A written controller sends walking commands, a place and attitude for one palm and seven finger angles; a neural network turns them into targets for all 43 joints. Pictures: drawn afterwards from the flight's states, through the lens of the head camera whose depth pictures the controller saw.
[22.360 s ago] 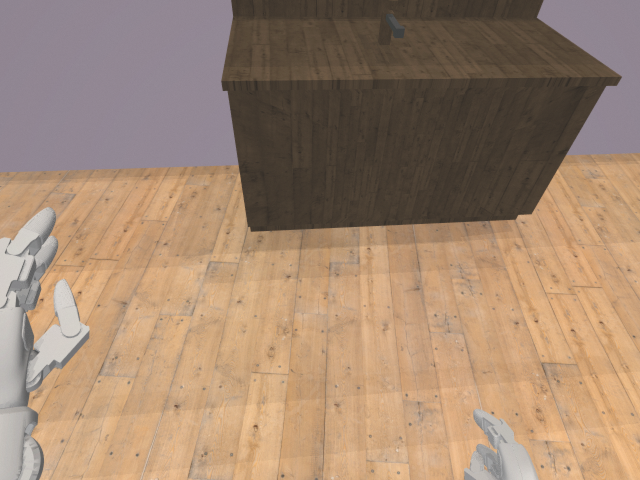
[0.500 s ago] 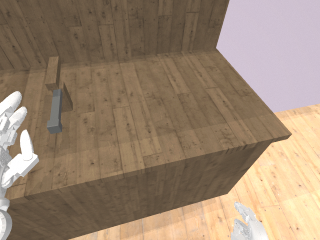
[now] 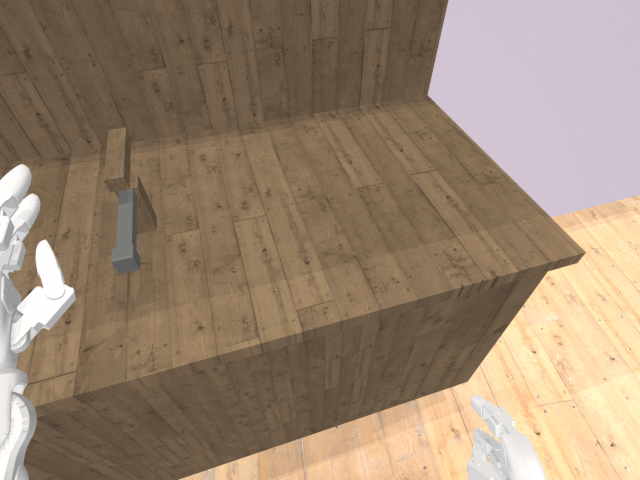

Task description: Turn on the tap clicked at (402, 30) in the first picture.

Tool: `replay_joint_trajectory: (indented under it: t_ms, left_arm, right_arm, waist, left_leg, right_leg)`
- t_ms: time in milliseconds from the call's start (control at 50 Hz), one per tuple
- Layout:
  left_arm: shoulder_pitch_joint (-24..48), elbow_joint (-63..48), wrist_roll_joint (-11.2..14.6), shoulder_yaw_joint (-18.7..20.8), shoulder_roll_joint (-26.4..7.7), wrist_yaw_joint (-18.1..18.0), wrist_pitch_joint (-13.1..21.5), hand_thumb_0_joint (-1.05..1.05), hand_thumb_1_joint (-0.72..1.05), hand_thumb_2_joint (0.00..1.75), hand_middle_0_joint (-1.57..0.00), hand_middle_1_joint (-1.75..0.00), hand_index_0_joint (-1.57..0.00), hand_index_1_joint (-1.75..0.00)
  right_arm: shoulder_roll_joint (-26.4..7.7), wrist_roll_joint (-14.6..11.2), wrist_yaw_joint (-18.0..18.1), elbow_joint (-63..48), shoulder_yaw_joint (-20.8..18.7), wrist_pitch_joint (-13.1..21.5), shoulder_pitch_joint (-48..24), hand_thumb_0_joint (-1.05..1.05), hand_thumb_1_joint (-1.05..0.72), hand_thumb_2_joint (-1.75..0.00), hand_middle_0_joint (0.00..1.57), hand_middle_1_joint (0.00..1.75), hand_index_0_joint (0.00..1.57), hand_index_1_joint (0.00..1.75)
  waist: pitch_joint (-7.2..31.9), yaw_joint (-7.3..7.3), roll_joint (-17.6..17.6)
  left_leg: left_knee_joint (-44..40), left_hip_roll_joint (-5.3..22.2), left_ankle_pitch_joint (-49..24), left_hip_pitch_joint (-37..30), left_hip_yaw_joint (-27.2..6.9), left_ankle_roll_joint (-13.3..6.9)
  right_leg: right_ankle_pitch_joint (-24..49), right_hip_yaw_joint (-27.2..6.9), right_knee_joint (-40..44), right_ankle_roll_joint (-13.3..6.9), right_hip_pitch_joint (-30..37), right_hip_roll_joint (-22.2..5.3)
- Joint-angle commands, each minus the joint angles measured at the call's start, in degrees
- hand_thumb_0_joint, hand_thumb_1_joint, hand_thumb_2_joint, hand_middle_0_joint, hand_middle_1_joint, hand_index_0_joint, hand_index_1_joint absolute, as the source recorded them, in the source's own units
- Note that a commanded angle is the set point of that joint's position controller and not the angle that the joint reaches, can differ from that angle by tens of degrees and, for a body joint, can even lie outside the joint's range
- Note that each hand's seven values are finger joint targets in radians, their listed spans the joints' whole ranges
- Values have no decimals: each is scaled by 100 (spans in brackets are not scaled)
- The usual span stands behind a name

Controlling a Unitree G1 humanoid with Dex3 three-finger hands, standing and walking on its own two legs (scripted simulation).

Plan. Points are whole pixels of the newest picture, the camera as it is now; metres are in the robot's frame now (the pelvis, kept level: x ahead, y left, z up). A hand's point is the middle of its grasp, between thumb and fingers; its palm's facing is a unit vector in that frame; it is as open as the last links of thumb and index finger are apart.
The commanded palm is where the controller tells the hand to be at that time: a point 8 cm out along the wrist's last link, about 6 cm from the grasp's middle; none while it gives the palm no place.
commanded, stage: come to a stop and stand still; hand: left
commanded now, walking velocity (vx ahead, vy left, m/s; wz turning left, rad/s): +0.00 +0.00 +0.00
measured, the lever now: (126, 259) +0.36 +0.32 +0.05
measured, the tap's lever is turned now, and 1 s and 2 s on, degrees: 0 0 0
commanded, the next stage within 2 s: look again from close up in 0.66 s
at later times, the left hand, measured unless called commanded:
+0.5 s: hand (31, 287) +0.24 +0.31 +0.16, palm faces +0.37 -0.86 -0.34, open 7.5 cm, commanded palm +0.18 +0.35 +0.18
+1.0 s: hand (34, 288) +0.24 +0.31 +0.16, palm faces +0.38 -0.85 -0.36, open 7.5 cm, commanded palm +0.18 +0.35 +0.18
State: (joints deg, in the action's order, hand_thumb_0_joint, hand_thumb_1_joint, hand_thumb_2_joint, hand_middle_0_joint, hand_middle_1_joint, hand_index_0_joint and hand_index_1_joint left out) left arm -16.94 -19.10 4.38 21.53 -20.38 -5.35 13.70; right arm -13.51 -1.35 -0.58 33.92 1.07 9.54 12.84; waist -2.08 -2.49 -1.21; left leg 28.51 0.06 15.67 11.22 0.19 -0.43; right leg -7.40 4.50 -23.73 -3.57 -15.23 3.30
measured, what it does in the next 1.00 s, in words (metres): shifts its weight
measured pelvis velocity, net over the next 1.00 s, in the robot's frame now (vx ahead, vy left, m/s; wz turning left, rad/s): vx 0.02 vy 0.06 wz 0.01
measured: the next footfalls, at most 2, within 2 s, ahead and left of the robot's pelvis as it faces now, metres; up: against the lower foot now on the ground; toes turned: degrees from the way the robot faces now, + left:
none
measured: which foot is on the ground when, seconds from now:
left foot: down 0.00-1.00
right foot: down 0.00-1.00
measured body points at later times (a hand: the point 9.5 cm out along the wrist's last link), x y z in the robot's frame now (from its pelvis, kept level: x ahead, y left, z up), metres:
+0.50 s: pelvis +0.02 +0.07 +0.00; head +0.04 +0.09 +0.45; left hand +0.22 +0.36 +0.18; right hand +0.21 -0.14 -0.06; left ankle +0.00 +0.12 -0.74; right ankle +0.07 -0.07 -0.74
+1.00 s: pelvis +0.02 +0.06 +0.00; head +0.05 +0.09 +0.45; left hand +0.21 +0.35 +0.18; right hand +0.21 -0.16 -0.07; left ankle +0.00 +0.12 -0.74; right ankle +0.07 -0.07 -0.74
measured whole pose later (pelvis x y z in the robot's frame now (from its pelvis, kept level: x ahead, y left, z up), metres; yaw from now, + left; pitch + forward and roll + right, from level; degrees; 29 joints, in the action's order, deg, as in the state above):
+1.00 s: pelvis +0.02 +0.06 +0.00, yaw +1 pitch -1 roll -1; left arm -23.5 -27.5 2.5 20.0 -21.1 -5.6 13.0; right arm -11.2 -0.4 0.8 32.2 0.9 5.5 11.1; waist -4.7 -1.4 1.6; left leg 26.3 -4.4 16.4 8.8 1.1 -4.5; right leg -8.6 3.1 -23.2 0.8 -13.2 -1.0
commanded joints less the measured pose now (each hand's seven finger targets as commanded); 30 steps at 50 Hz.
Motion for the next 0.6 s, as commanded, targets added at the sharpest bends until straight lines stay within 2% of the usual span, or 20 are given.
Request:
replay_joint_trajectory:
  t_ms: [0,20,40,60,100,120,140,200,220,240,300,320,340,400,420,440,520,540,560,580]
  left_arm:
    - [-161,-1095,-84,641,-1245,-77,307,0,90,90,-20,-30,-20,-30]
    - [-70,-1359,-94,925,-1564,-119,326,0,90,90,-20,-30,-20,-30]
    - [25,-1403,-84,750,-1310,-89,370,0,90,90,-20,-30,-20,-30]
    - [102,-1501,-95,758,-1320,-84,399,0,90,90,-20,-30,-20,-30]
    - [174,-1590,-127,747,-1290,-79,452,0,90,90,-20,-30,-20,-30]
    - [319,-1894,-147,823,-1408,-82,484,0,90,90,-20,-30,-20,-30]
    - [300,-1755,-139,668,-1214,-68,493,0,90,90,-20,-30,-20,-30]
    - [142,-1732,-164,404,-965,-49,462,0,90,90,-20,-30,-20,-30]
    - [49,-1693,-172,403,-949,-50,442,0,90,90,-20,-30,-20,-30]
    - [75,-1635,-181,228,-786,-32,431,0,90,90,-20,-30,-20,-30]
    - [78,-1637,-228,258,-845,-40,411,0,90,90,-20,-30,-20,-30]
    - [99,-1752,-241,401,-987,-50,412,0,90,90,-20,-30,-20,-30]
    - [85,-1656,-228,292,-847,-35,419,0,90,90,-20,-30,-20,-30]
    - [53,-1760,-228,384,-932,-37,406,0,90,90,-20,-30,-20,-30]
    - [80,-1887,-235,508,-1060,-54,408,0,90,90,-20,-30,-20,-30]
    - [15,-1741,-209,357,-884,-36,401,0,90,90,-20,-30,-20,-30]
    - [138,-2160,-234,455,-1032,-54,397,0,90,90,-20,-30,-20,-30]
    - [122,-2047,-215,294,-867,-38,399,0,90,90,-20,-30,-20,-30]
    - [117,-2062,-229,337,-923,-45,384,0,90,90,-20,-30,-20,-30]
    - [116,-2067,-242,328,-927,-48,374,0,90,90,-20,-30,-20,-30]
  right_arm:
    - [-452,17,128,-925,-175,275,-482,0,-90,-90,20,30,20,30]
    - [-480,14,140,-911,-147,255,-618,0,-90,-90,20,30,20,30]
    - [-442,44,167,-955,-123,256,-580,0,-90,-90,20,30,20,30]
    - [-442,56,181,-982,-117,270,-577,0,-90,-90,20,30,20,30]
    - [-441,64,184,-988,-130,319,-539,0,-90,-90,20,30,20,30]
    - [-435,59,169,-975,-100,350,-665,0,-90,-90,20,30,20,30]
    - [-455,85,177,-952,-119,373,-582,0,-90,-90,20,30,20,30]
    - [-484,74,136,-929,-175,440,-476,0,-90,-90,20,30,20,30]
    - [-459,55,118,-897,-146,452,-583,0,-90,-90,20,30,20,30]
    - [-499,82,117,-871,-165,424,-498,0,-90,-90,20,30,20,30]
    - [-514,64,103,-893,-224,372,-464,0,-90,-90,20,30,20,30]
    - [-484,46,92,-879,-201,350,-572,0,-90,-90,20,30,20,30]
    - [-498,79,105,-874,-217,299,-501,0,-90,-90,20,30,20,30]
    - [-493,71,105,-969,-260,214,-508,0,-90,-90,20,30,20,30]
    - [-464,51,101,-958,-229,200,-595,0,-90,-90,20,30,20,30]
    - [-473,86,112,-973,-228,149,-563,0,-90,-90,20,30,20,30]
    - [-457,60,103,-1019,-250,126,-645,0,-90,-90,20,30,20,30]
    - [-478,104,110,-1006,-252,92,-577,0,-90,-90,20,30,20,30]
    - [-474,103,107,-1018,-280,83,-551,0,-90,-90,20,30,20,30]
    - [-476,109,98,-1030,-286,70,-541,0,-90,-90,20,30,20,30]
  waist:
    - [437,-26,944]
    - [460,-8,510]
    - [493,39,250]
    - [459,22,-85]
    - [539,4,-253]
    - [643,9,-448]
    - [690,26,-385]
    - [772,20,-271]
    - [738,26,-285]
    - [692,53,-276]
    - [646,42,-284]
    - [686,42,-349]
    - [686,67,-286]
    - [734,53,-238]
    - [729,64,-293]
    - [685,80,-299]
    - [809,85,-477]
    - [762,108,-505]
    - [741,87,-651]
    - [725,90,-640]
  left_leg:
    - [-494,112,358,436,-84,-152]
    - [-611,155,233,320,-127,-147]
    - [-749,201,284,436,-215,-173]
    - [-886,245,287,560,-304,-181]
    - [-944,308,151,701,-366,-197]
    - [-938,330,-107,567,-349,-185]
    - [-962,360,-221,615,-404,-176]
    - [-889,367,-740,459,-382,-106]
    - [-902,370,-971,346,-372,-70]
    - [-970,405,-1043,417,-439,-46]
    - [-1053,494,-1270,522,-509,59]
    - [-1036,484,-1467,423,-470,109]
    - [-1042,498,-1641,428,-551,159]
    - [-987,552,-1845,403,-562,255]
    - [-990,511,-2080,307,-543,326]
    - [-1014,540,-2058,343,-582,329]
    - [-950,550,-2491,59,-527,439]
    - [-996,580,-2591,40,-588,454]
    - [-993,636,-2814,-36,-614,491]
    - [-967,674,-2923,-48,-615,500]
  right_leg:
    - [-2000,-1094,1070,357,381,-914]
    - [-1798,-1033,946,283,344,-859]
    - [-1676,-954,811,265,488,-842]
    - [-1441,-957,684,267,625,-748]
    - [-889,-919,497,274,951,-696]
    - [-470,-822,354,265,1025,-662]
    - [-287,-752,296,264,1131,-675]
    - [352,-722,166,249,1254,-656]
    - [536,-632,119,250,1170,-616]
    - [545,-568,68,260,1169,-599]
    - [614,-512,-117,268,1224,-552]
    - [693,-446,-177,279,1196,-522]
    - [658,-398,-190,275,1156,-524]
    - [656,-417,-208,263,1215,-545]
    - [699,-350,-250,270,1152,-502]
    - [565,-344,-228,272,1096,-511]
    - [594,-334,-306,255,1051,-486]
    - [333,-304,-342,256,933,-470]
    - [231,-310,-354,252,889,-474]
    - [137,-307,-354,244,872,-483]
